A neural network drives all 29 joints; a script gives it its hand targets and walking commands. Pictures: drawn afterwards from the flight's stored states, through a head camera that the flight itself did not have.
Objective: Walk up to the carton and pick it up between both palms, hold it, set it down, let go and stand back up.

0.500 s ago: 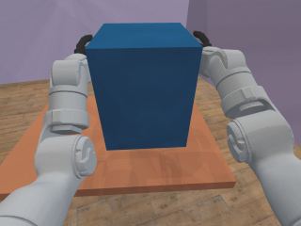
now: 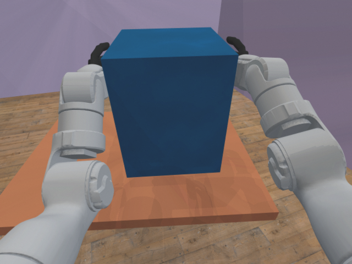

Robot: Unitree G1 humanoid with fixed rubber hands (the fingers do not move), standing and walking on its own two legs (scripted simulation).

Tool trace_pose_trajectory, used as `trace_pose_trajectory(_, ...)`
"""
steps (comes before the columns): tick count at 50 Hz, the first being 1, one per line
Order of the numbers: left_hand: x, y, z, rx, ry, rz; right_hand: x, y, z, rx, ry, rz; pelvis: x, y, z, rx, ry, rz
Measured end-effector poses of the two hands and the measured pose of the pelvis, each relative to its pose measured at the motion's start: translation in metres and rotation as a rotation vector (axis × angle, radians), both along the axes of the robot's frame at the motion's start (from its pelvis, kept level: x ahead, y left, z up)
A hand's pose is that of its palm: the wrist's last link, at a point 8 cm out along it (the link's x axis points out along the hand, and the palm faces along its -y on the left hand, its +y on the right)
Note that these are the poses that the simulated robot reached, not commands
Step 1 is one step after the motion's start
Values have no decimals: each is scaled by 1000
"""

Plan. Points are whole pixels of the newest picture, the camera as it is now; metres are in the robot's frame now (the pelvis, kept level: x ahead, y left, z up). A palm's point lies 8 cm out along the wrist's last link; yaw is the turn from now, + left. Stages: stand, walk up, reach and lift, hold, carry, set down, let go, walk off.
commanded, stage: set down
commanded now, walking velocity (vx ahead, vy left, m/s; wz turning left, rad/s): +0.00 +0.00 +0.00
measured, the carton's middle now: (170, 99) +0.36 +0.00 +0.27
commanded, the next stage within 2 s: none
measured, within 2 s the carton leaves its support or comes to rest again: neither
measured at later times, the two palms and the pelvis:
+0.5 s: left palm (92, 86) +0.39 +0.17 +0.29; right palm (222, 80) +0.40 -0.12 +0.30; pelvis +0.00 -0.01 +0.00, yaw +2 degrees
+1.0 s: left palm (100, 97) +0.40 +0.16 +0.26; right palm (222, 87) +0.42 -0.13 +0.27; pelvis +0.01 -0.01 +0.00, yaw +1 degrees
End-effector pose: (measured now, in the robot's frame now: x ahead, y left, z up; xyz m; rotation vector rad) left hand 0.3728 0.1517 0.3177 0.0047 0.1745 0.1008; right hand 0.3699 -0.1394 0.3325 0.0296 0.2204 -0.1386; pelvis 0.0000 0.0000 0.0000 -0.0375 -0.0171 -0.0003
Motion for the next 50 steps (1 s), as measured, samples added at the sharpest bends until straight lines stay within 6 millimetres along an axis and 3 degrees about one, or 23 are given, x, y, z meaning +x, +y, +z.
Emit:
trace_pose_trajectory(15, 17, 13, 20, -52, -100, 8, 15, 12, 16, 27, -98, -4, 0, 0, 2, 9, -22, 7)
trace_pose_trajectory(19, 18, 19, 8, -23, -112, 22, 22, 19, 1, 19, -110, 18, 2, -2, 2, 12, -51, 16)
trace_pose_trajectory(28, 22, 21, -50, 23, -61, 34, 31, 21, -55, -17, -64, 37, 2, -7, 2, 8, -66, 35)
trace_pose_trajectory(32, 22, 17, -65, 25, -50, 50, 34, 18, -69, -18, -56, 45, 0, -7, 1, 6, -44, 35)
trace_pose_trajectory(50, 26, 12, -59, -1, -63, 92, 46, 13, -61, -21, -72, 74, 10, -9, 1, 14, -31, 22)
